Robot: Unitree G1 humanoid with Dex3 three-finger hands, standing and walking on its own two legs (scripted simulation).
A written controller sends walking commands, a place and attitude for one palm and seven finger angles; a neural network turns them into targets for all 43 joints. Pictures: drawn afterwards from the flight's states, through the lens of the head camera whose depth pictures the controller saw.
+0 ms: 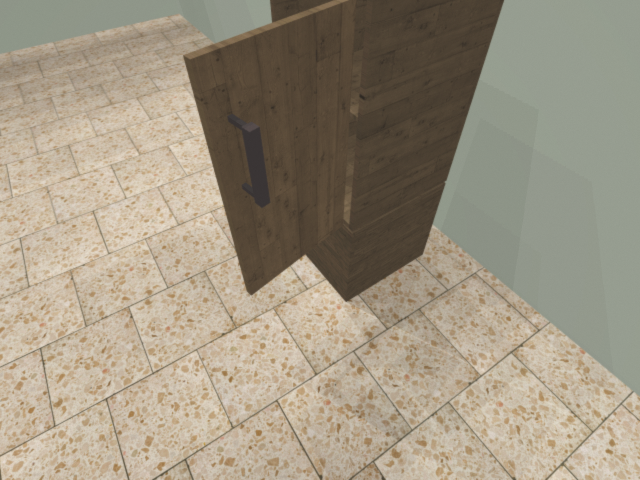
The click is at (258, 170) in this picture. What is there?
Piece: cupboard door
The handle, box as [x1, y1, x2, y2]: [227, 114, 269, 207]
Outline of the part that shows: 227,116 228,121 242,130 252,183 251,187 248,184 244,183 242,184 242,188 253,196 255,202 262,207 269,202 269,196 259,127 252,122 246,123 233,114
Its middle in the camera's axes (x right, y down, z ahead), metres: -0.12 -0.13 +0.66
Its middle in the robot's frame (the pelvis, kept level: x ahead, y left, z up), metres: +0.59 +0.16 +0.06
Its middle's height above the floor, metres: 0.84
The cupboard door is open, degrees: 100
